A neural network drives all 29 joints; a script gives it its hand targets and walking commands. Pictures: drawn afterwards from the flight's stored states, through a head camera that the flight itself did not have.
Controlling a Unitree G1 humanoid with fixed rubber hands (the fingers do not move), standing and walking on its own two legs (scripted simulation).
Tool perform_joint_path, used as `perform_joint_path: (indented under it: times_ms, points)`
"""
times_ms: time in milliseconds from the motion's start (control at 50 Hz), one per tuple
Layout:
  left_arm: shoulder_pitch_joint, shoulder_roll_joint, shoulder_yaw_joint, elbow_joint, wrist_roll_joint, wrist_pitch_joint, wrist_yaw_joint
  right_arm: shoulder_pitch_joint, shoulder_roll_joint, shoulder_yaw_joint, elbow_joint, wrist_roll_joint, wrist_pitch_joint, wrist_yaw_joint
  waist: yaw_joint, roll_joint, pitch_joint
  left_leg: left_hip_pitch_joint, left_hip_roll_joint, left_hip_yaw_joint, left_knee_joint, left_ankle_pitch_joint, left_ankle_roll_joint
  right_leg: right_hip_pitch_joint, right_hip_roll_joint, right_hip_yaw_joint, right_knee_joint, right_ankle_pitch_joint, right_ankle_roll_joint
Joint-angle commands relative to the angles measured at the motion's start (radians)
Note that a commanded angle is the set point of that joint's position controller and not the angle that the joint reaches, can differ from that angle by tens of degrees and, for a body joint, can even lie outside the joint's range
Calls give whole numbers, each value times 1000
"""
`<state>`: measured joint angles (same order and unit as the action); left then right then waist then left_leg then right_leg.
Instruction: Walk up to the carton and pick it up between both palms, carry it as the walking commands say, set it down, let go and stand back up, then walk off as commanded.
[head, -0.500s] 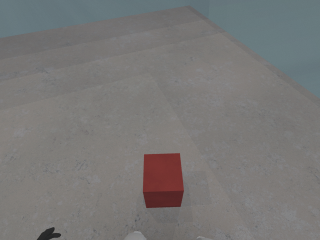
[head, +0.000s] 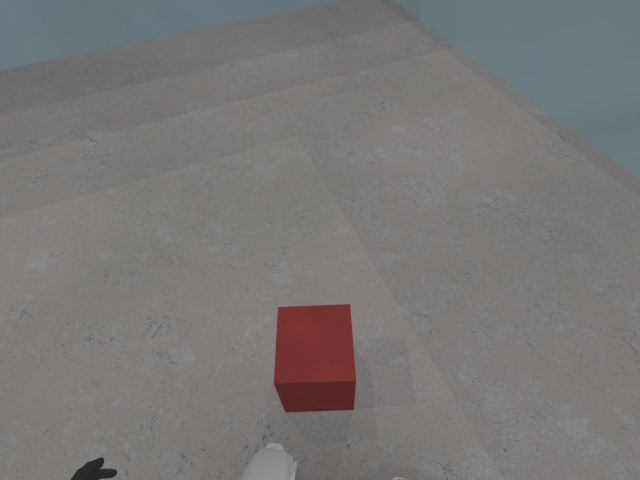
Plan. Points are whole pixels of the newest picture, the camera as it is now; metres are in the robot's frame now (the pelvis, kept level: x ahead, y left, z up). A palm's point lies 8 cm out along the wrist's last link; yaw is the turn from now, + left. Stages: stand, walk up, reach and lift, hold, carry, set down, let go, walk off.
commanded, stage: walk up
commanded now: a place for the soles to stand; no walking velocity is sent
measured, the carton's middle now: (316, 359) +0.52 +0.07 -0.61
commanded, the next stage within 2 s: reach and lift in 1.92 s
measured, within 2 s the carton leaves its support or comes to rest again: neither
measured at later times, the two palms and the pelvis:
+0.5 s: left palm out of the picture +0.11 +0.33 -0.09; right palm out of the picture +0.09 -0.34 -0.08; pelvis +0.01 +0.00 -0.01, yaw +1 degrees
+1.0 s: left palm out of the picture +0.11 +0.35 -0.09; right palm out of the picture +0.10 -0.32 -0.07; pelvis +0.01 +0.02 -0.01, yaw +1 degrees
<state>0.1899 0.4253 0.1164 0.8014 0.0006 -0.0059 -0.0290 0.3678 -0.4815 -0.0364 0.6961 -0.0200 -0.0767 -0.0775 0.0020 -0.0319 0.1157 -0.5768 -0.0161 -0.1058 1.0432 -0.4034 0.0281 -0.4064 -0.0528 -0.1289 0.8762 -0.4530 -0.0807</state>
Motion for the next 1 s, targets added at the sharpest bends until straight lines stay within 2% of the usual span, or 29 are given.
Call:
perform_joint_path:
  times_ms: [0,60,80,100,120,140,180,220,240,260,300,340,420,480,500,520,540,560,620,660,680,740,780,800,820,840,860,920,980]
  points:
    - [71,224,43,-92,26,-18,19,14,-140,-38,17,8,-11,9,72,-105,-194,4,21,170,-178,71,6,310,-220,176,-261,647,-57]
    - [-20,226,38,-122,21,-9,10,137,-154,-50,52,0,-25,5,-7,-26,-218,258,-3,201,-366,134,39,142,-206,122,-128,420,-52]
    - [-40,197,28,-133,17,-8,8,193,-188,-67,67,-11,-31,-1,-51,62,-239,381,26,99,-412,137,82,30,-177,100,-4,347,-24]
    - [-45,145,19,-141,10,-7,7,216,-260,-88,54,-26,-39,-10,-80,257,-248,440,199,-266,-501,150,174,-115,-83,72,186,232,27]
    - [-43,143,19,-144,5,1,5,148,-297,-91,13,-24,-39,-8,-48,287,-191,387,326,-614,-613,74,289,-213,-2,154,234,-175,63]
    - [-77,217,38,-134,10,6,7,82,-331,-94,8,-19,-31,-10,-29,184,-124,285,358,-632,-611,-46,345,-199,-26,220,291,-257,78]
    - [-57,219,44,-115,16,-5,3,-22,-332,-93,-5,-33,-20,-10,5,192,-16,81,310,-563,-599,-181,296,-150,-44,241,175,-252,66]
    - [112,217,50,-41,18,-19,-1,-129,-279,-78,-17,-24,-6,-1,96,130,-18,-150,177,-325,-437,-140,167,138,-27,209,-122,-146,26]
    - [176,243,63,-29,38,-30,3,-135,-198,-57,-24,-21,0,7,126,-56,-18,-254,44,-124,-161,-73,82,232,-97,363,-380,-290,3]
    - [166,327,72,-52,45,-41,10,-108,-132,-38,-33,-7,-5,7,121,-220,-19,-362,-54,60,36,-106,25,278,-309,606,-560,-295,-33]
    - [76,301,73,-67,42,-48,19,-43,-206,-60,5,-14,-3,12,73,13,-79,-221,22,-23,45,-106,15,226,-368,551,-526,-163,-71]
    - [7,281,59,-67,38,-46,23,-8,-234,-74,30,-3,1,21,45,-44,-52,-117,40,26,38,-62,11,164,-323,477,-511,-169,-67]
    - [19,251,42,-55,25,-45,18,17,-175,-57,36,-3,-6,29,41,-72,-122,-6,47,116,-123,-21,14,210,-272,287,-362,317,-65]
    - [-49,222,27,-76,12,-28,10,104,-162,-58,68,-3,-25,23,-26,13,-187,268,5,154,-343,142,38,91,-197,139,-155,348,-50]
    - [-40,195,18,-81,9,-24,8,126,-182,-64,71,-11,-30,13,-39,88,-200,328,35,54,-371,217,66,32,-176,127,-71,304,-24]
    - [-44,165,16,-94,0,-20,8,117,-249,-77,54,-22,-39,4,-42,257,-214,345,202,-268,-462,291,144,-47,-87,80,93,213,27]
    - [-45,159,15,-92,-6,-13,8,54,-291,-77,23,-23,-41,4,-12,254,-158,293,278,-520,-526,272,242,-101,-7,128,91,-54,57]
    - [-63,201,27,-84,-3,-12,10,9,-309,-76,22,-21,-35,5,-2,185,-122,224,285,-517,-515,241,293,-73,1,158,84,-182,61]
    - [43,198,33,-40,15,-30,8,-99,-244,-54,15,-20,-13,8,65,136,-105,26,158,-321,-379,190,163,115,-26,200,-207,-121,25]
    - [101,301,59,-24,33,-48,15,-94,-157,-36,-5,2,-7,10,83,-110,-104,-214,-11,48,-38,77,32,307,-303,468,-457,-44,-72]
    - [84,303,59,-36,30,-50,14,-89,-188,-46,4,-4,-2,5,81,-60,-111,-188,19,41,-15,-142,19,277,-382,519,-470,45,-120]
    - [1,274,37,-45,29,-47,15,-21,-199,-55,19,-4,-13,18,34,-60,-108,-42,59,84,-99,-167,35,200,-331,358,-371,256,-151]
    - [-48,235,22,-66,18,-40,9,78,-174,-55,61,-4,-31,24,-16,-8,-177,201,29,131,-299,160,42,123,-215,165,-202,423,-79]
    - [-53,202,15,-75,8,-30,7,122,-187,-62,72,-8,-39,18,-34,76,-211,292,40,53,-347,332,57,82,-161,111,-87,375,-27]
    - [-59,165,14,-88,0,-22,7,136,-232,-73,69,-19,-43,8,-42,227,-232,333,152,-166,-398,436,117,13,-92,67,65,259,25]
    - [-65,151,14,-95,-7,-15,6,74,-293,-80,30,-27,-43,4,-22,256,-192,321,251,-469,-483,405,222,-86,4,101,103,38,66]
    - [-81,192,25,-79,-4,-11,7,40,-310,-81,25,-17,-39,7,-14,180,-158,254,272,-511,-495,317,285,-68,10,150,92,-163,59]
    - [33,184,28,-40,11,-25,3,-93,-255,-56,8,-26,-17,9,53,178,-99,47,174,-359,-438,131,180,82,4,152,-162,-140,16]
    - [101,320,61,-25,32,-42,12,-104,-184,-47,-5,-6,-5,8,87,-126,-86,-207,-9,66,-21,-114,25,224,-369,535,-517,-227,-143]
